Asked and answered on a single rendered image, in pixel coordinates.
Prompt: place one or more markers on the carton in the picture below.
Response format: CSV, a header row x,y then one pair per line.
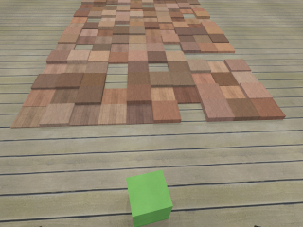
x,y
149,198

